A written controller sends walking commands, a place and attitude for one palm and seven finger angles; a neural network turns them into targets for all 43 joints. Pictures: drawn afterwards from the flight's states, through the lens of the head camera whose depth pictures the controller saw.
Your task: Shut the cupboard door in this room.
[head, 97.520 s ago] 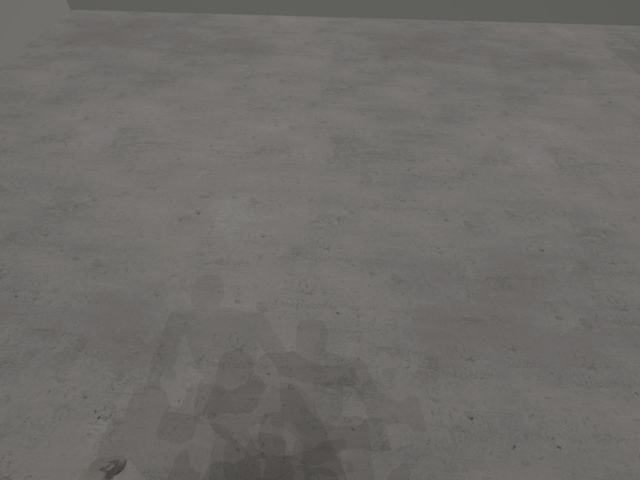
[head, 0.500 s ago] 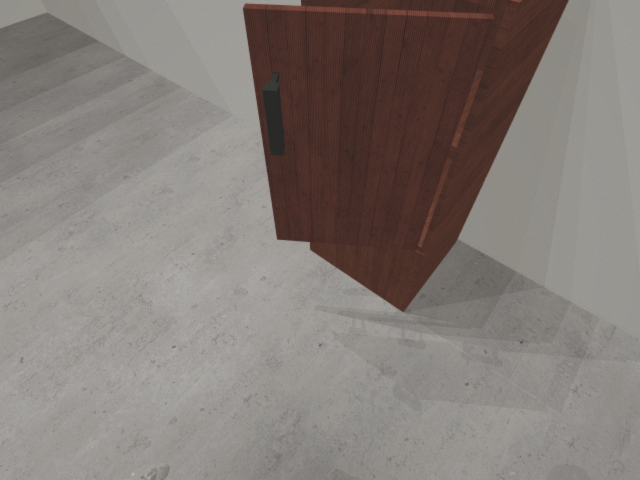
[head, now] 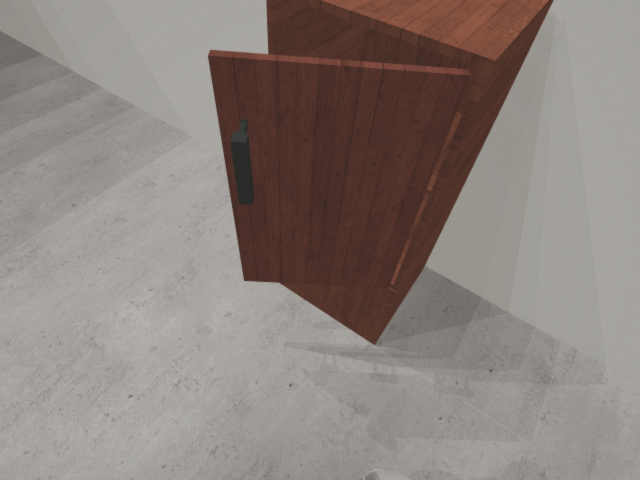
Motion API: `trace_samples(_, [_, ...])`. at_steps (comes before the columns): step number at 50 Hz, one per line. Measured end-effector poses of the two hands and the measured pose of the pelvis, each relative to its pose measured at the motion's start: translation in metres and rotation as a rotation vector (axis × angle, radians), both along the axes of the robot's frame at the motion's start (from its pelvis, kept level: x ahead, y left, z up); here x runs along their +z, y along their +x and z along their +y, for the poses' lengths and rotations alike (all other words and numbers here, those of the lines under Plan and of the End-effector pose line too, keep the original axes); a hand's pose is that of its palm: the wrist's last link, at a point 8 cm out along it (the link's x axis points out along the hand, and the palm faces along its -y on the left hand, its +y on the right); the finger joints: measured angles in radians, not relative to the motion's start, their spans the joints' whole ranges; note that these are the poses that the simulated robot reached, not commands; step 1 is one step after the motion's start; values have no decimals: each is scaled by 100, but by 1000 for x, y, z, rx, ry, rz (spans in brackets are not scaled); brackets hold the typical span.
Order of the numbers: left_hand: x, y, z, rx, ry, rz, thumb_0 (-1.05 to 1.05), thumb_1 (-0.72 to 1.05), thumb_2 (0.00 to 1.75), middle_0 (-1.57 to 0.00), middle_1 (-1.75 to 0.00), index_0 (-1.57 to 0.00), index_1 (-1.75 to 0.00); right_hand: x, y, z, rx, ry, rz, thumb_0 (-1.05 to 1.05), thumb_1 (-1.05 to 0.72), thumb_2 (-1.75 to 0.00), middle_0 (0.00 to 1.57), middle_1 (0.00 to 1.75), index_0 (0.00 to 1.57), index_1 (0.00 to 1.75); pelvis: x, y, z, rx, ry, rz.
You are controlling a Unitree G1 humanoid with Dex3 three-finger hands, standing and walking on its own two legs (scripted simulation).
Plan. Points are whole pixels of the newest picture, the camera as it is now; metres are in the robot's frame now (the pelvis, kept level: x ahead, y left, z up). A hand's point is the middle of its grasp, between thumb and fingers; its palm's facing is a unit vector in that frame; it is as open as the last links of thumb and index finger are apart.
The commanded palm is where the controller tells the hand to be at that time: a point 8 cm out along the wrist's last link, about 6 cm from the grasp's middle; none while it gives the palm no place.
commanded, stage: take the last steps up to it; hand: left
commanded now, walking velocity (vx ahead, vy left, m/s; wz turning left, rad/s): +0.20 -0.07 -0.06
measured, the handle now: (245, 162) +0.59 +0.16 +0.03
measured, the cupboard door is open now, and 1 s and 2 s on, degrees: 34 34 34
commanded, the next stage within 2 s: come to a stop and stand still in 0.10 s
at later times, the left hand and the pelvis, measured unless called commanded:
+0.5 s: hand (221, 452) +0.19 +0.15 -0.19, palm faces +0.05 -0.98 -0.21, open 7.3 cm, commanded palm none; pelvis +0.13 -0.04 -0.01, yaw +0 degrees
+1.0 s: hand out of the picture +0.11 +0.14 -0.18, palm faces +0.01 -0.97 -0.22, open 7.3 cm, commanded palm none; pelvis +0.10 -0.05 -0.01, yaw +0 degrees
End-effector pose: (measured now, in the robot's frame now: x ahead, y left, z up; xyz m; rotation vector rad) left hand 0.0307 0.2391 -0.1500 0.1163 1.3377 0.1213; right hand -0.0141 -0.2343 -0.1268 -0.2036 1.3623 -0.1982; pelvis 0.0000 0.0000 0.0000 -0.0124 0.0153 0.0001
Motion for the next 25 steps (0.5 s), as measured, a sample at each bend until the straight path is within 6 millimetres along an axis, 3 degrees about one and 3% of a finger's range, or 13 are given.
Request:
trace_samples(6, [6, 83, -24, -66, 22, -82, 0, 91, 90, -20, -30, -20, -30, -12, -8, -10, -82, 51, 131, 1, -90, -90, 20, 30, 20, 30, -4, 41, -21, -15, 8, -6])
trace_samples(10, [-2, 126, -44, -75, 50, -140, 0, 91, 90, -20, -30, -20, -30, -33, 6, -27, -114, 84, 191, 1, -90, -90, 20, 30, 20, 30, -20, 72, -41, -15, 14, -18])
trace_samples(15, [6, 138, -62, -34, 57, -109, 0, 92, 90, -20, -30, -20, -30, -28, 72, -43, -81, 67, 135, 1, -90, -90, 20, 30, 19, 30, -9, 98, -49, -4, 7, -12])
trace_samples(21, [5, 145, -56, -5, 69, -62, -1, 93, 90, -21, -30, -21, -30, -22, 165, -43, -19, 54, -20, 1, -91, -90, 20, 30, 19, 30, -5, 122, -47, -4, 7, -13])
trace_samples(25, [-6, 147, -44, 23, 57, -45, 0, 92, 90, -21, -30, -21, -30, -18, 213, -36, 21, 31, -105, 1, -91, -90, 20, 30, 19, 30, -11, 131, -36, 1, -8, -31])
